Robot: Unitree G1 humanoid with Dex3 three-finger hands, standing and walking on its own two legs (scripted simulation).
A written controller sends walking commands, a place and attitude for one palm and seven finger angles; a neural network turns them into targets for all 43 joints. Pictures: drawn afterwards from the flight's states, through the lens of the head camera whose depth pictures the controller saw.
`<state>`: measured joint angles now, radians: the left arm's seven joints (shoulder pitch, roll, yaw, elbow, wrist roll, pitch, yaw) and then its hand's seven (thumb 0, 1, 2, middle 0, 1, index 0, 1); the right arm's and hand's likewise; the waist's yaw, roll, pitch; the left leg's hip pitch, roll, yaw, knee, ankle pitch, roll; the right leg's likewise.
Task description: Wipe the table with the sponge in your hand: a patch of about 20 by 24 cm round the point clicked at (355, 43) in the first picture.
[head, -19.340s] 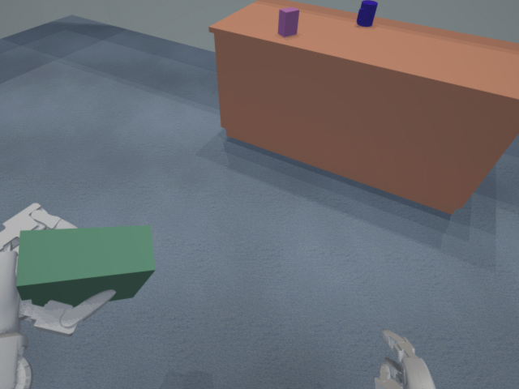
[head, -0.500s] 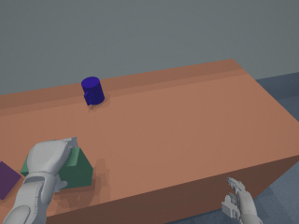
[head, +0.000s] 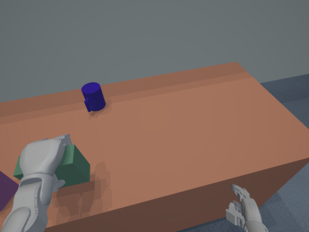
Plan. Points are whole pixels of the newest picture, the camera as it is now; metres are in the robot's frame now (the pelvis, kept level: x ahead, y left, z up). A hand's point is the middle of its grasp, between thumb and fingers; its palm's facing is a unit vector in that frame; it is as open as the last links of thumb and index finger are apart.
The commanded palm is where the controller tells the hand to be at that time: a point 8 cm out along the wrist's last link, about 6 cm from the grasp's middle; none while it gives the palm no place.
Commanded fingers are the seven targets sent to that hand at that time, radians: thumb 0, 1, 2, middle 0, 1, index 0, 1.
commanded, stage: move the sponge above the wiping area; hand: left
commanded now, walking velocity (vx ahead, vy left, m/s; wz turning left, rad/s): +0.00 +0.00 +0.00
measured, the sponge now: (60, 172) +0.23 +0.31 +0.02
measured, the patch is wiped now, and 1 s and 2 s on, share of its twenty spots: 0.00 0.00 0.00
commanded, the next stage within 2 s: lower the sponge onto the table in 0.68 s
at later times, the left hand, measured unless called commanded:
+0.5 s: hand (52, 159) +0.23 +0.31 +0.07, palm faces +0.09 -0.04 -1.00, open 9.5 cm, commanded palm +0.19 +0.29 +0.11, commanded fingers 0.00 0.10 1.30 -1.20 -1.60 -1.20 -1.60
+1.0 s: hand (55, 167) +0.22 +0.30 +0.06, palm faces +0.02 -0.07 -1.00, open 9.5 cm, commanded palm +0.19 +0.28 +0.11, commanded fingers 0.00 0.10 1.30 -1.20 -1.60 -1.20 -1.60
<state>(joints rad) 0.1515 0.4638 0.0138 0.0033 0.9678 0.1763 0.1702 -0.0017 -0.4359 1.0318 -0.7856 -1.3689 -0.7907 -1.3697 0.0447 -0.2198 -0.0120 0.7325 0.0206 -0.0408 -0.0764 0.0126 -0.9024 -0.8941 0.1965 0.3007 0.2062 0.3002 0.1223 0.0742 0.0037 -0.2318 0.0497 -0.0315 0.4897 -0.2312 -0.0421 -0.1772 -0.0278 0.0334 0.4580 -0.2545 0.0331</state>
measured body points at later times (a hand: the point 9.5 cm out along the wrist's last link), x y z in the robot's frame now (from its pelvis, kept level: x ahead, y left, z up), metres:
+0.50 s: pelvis +0.00 +0.00 +0.00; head -0.01 -0.03 +0.45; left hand +0.23 +0.31 +0.12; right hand +0.23 -0.21 -0.09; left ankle +0.02 +0.15 -0.74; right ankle +0.00 -0.15 -0.74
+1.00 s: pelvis +0.00 -0.01 +0.00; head -0.01 -0.04 +0.45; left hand +0.22 +0.30 +0.11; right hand +0.24 -0.21 -0.09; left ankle +0.02 +0.15 -0.74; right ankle +0.00 -0.15 -0.74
